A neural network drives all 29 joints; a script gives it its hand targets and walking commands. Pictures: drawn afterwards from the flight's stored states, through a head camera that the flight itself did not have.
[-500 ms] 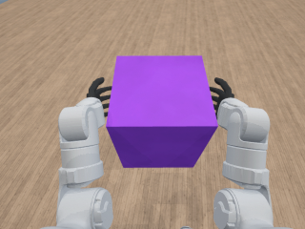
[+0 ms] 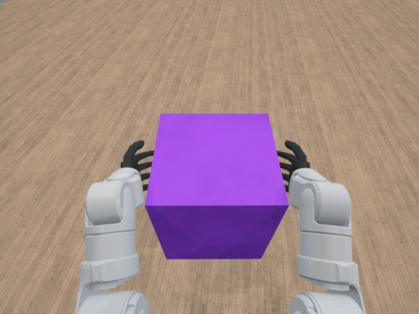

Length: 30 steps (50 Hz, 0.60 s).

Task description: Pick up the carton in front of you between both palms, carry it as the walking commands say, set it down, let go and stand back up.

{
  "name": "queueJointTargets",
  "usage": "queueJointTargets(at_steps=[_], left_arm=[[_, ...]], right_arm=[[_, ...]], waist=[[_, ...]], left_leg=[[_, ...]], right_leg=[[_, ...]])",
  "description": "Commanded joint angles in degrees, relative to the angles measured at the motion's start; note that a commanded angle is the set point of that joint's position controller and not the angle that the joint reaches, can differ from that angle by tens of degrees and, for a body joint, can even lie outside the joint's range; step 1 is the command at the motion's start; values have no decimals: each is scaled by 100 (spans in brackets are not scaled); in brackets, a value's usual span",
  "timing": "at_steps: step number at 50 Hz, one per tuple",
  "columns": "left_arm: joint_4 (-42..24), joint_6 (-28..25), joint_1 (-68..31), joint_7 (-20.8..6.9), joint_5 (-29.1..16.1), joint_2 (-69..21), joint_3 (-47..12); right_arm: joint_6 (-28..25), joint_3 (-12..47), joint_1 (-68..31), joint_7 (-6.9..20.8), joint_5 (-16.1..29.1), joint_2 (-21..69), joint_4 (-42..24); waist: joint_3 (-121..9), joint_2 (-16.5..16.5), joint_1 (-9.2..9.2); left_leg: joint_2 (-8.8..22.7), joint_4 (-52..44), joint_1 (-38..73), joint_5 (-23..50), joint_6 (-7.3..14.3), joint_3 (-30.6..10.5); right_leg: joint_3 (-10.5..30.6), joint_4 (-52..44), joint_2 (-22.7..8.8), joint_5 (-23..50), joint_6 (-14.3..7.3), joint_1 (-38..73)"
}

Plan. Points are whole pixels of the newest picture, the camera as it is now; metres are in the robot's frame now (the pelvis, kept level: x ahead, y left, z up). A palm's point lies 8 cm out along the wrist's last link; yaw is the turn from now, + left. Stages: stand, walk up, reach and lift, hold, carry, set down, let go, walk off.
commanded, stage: carry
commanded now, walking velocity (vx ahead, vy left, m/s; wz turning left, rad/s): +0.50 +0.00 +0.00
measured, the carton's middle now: (214, 191) +0.35 +0.00 +0.04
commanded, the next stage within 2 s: none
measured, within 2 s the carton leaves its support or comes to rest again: neither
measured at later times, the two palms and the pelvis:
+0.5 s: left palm (164, 112) +0.55 +0.12 +0.10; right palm (284, 110) +0.56 -0.18 +0.09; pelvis +0.31 -0.04 +0.01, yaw +2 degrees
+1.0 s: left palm (162, 52) +0.88 +0.16 +0.09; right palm (252, 53) +0.87 -0.14 +0.10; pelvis +0.63 +0.02 +0.01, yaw -2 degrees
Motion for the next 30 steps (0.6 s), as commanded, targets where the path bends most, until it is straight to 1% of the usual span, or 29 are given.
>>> queueJointTargets(at_steps=[1,2,3,4,6,8,9,11,14,15,16,17,18,19,20,21,22,23,24,25,26,27,28,30], left_arm=[[-648,25,-3057,-673,-1507,-5578,-3929],[-781,-4,-2871,-707,-1494,-5729,-4012],[-925,-37,-2641,-733,-1459,-5828,-4101],[-1099,-72,-2383,-751,-1411,-5870,-4208],[-1440,-121,-1794,-765,-1322,-5857,-4407],[-1803,-135,-1379,-773,-1281,-5735,-4538],[-1947,-74,-1057,-781,-1360,-5797,-4629],[-2275,39,-655,-809,-1418,-5618,-4671],[-2490,254,-216,-893,-1506,-5337,-4704],[-2529,318,-108,-927,-1536,-5267,-4707],[-2552,374,1,-961,-1557,-5215,-4703],[-2532,422,159,-994,-1564,-5189,-4688],[-2528,459,120,-1019,-1577,-5111,-4657],[-2469,495,236,-1028,-1572,-5008,-4595],[-2394,494,83,-1036,-1560,-4923,-4561],[-2376,493,123,-1060,-1643,-5040,-4580],[-2507,482,26,-1100,-1716,-5190,-4642],[-2531,453,-38,-1135,-1768,-5375,-4712],[-2601,412,-137,-1164,-1806,-5506,-4790],[-2642,375,-200,-1187,-1849,-5578,-4854],[-2660,339,-200,-1208,-1877,-5611,-4903],[-2646,312,-110,-1229,-1881,-5597,-4924],[-2631,291,-12,-1246,-1876,-5551,-4924],[-2636,266,120,-1265,-1862,-5425,-4914]], right_arm=[[83,3882,-2887,703,1768,5258,-723],[53,4074,-2933,765,1869,5459,-994],[27,4229,-2851,817,1943,5594,-1211],[4,4367,-2670,862,1992,5651,-1408],[-3,4572,-2094,944,2045,5589,-1755],[22,4721,-1637,1024,2100,5540,-2016],[78,4721,-1292,1038,2146,5453,-2127],[190,4710,-786,1061,2123,5239,-2333],[372,4611,-135,1077,1967,4947,-2401],[429,4583,22,1081,1915,4889,-2410],[483,4565,150,1087,1871,4848,-2425],[536,4550,245,1095,1841,4811,-2456],[584,4544,250,1093,1819,4722,-2489],[634,4533,108,1092,1807,4583,-2552],[695,4598,-49,1087,1831,4549,-2715],[718,4670,-190,1110,1898,4592,-2768],[691,4728,-216,1133,1950,4791,-2714],[651,4731,-203,1157,1949,4952,-2670],[603,4744,-126,1172,1951,5109,-2591],[548,4747,-40,1176,1926,5223,-2535],[501,4751,62,1166,1874,5274,-2493],[458,4748,182,1150,1814,5288,-2458],[422,4741,274,1131,1753,5276,-2449],[380,4745,417,1092,1677,5214,-2475]], waist=[[-2037,546,-161],[-1911,406,-112],[-1875,482,-51],[-1853,631,-41],[-1804,772,-46],[-1632,851,-47],[-1551,925,-48],[-1389,983,-65],[-1027,1017,-79],[-924,1041,-73],[-900,1050,-42],[-991,963,38],[-1224,823,75],[-1451,340,223],[-1740,-1187,248],[-1441,-1510,215],[-1365,-1068,198],[-1336,-489,191],[-1250,-82,166],[-1167,-62,134],[-1139,-256,130],[-1062,-417,135],[-965,-508,136],[-772,-505,135]], left_leg=[[2028,-1164,3911,1333,780,-3102],[1947,-1315,3563,1428,627,-2713],[1851,-1500,3348,1346,514,-2417],[1776,-1608,3279,1387,477,-2172],[1651,-1733,3350,1566,481,-1771],[1468,-1776,3341,1806,396,-1358],[1396,-1798,3299,1880,353,-1190],[1281,-1796,3318,2190,283,-926],[1218,-1706,3297,2517,151,-641],[1227,-1598,3269,2641,89,-568],[1224,-1318,3170,2969,11,-444],[1119,-753,2931,3200,-104,-167],[965,-1,2295,3054,-253,54],[798,1187,1361,1711,-432,162],[98,2949,-420,117,-678,62],[-128,3845,-1452,-1775,-580,-502],[257,4314,-1602,-1784,-420,-863],[493,4220,-1498,-1494,-344,-965],[697,3774,-1297,-1133,-337,-1013],[797,3292,-1017,-870,-372,-992],[745,2889,-796,-690,-419,-816],[721,2528,-709,-574,-474,-683],[725,2177,-724,-445,-538,-590],[719,1361,-866,-67,-645,-426]], right_leg=[[255,1242,-283,250,-51,-2680],[261,854,-443,512,0,-2500],[218,400,-492,650,63,-2248],[88,25,-440,690,119,-2075],[-143,-674,-346,815,207,-1948],[-351,-1373,-313,1301,224,-1868],[-437,-1665,-302,1542,207,-1781],[-637,-2148,-221,2001,172,-1625],[-861,-2702,-140,2381,90,-1370],[-926,-2856,-138,2432,42,-1191],[-1061,-3005,-66,2391,-16,-815],[-1308,-3245,111,2348,-60,-122],[-1296,-3087,145,1990,-134,976],[-143,-3234,-633,1305,-271,1941],[2564,-3843,-2063,661,-1091,3096],[3349,-4218,-2353,1592,-1407,3163],[2766,-4097,-2297,2144,-1356,2895],[2254,-4066,-2137,2287,-1208,2468],[1821,-4254,-2023,1933,-988,2001],[1386,-4485,-1884,1543,-775,1578],[1005,-4634,-1755,1329,-667,1352],[760,-4770,-1676,1189,-651,1233],[610,-4897,-1640,1115,-684,1188],[390,-5053,-1582,1244,-749,1313]])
